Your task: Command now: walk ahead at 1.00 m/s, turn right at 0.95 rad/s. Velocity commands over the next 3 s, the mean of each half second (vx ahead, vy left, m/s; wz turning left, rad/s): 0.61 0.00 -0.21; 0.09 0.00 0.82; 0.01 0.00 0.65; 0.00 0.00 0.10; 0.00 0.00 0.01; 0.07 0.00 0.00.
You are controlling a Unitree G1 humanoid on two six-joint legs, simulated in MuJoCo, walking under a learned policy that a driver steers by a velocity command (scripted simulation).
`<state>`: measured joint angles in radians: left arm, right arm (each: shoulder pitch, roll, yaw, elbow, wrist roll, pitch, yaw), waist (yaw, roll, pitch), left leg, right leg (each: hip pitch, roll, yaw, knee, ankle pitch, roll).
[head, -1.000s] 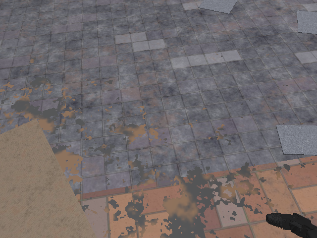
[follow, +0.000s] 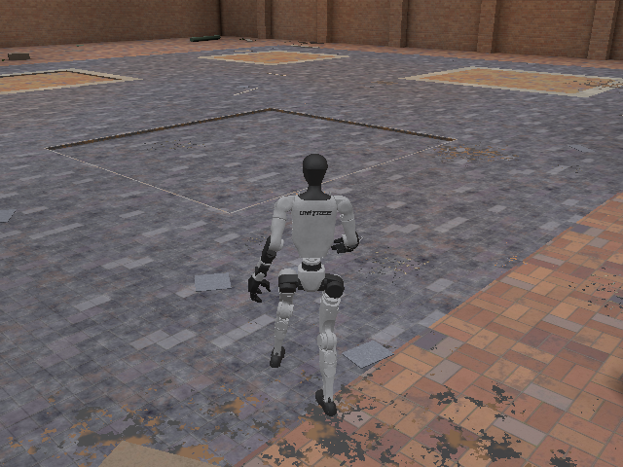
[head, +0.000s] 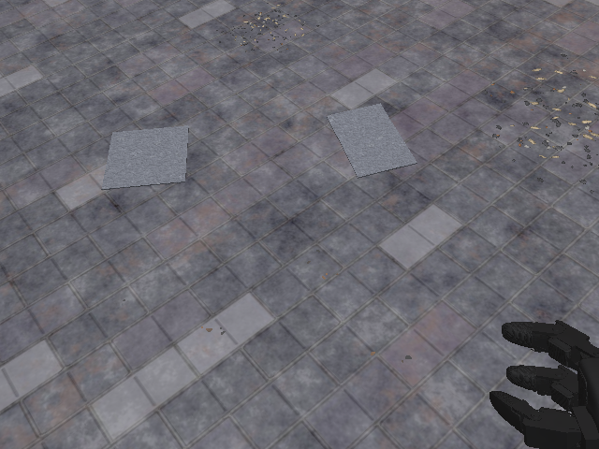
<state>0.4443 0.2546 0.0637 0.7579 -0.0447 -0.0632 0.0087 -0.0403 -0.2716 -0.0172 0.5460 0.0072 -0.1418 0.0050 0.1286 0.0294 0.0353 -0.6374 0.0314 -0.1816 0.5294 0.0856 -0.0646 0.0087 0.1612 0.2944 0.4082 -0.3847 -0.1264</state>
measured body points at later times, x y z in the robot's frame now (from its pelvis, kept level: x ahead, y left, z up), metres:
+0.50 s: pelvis +0.35 +0.01 -0.01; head +0.39 -0.01 +0.44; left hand +0.66 +0.19 -0.04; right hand +0.30 -0.27 -0.14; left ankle +0.26 +0.17 -0.70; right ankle +0.46 -0.10 -0.73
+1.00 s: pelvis +0.42 +0.06 +0.00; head +0.46 +0.11 +0.45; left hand +0.47 +0.40 -0.11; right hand +0.68 -0.16 -0.06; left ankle +0.43 +0.15 -0.73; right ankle +0.48 -0.10 -0.65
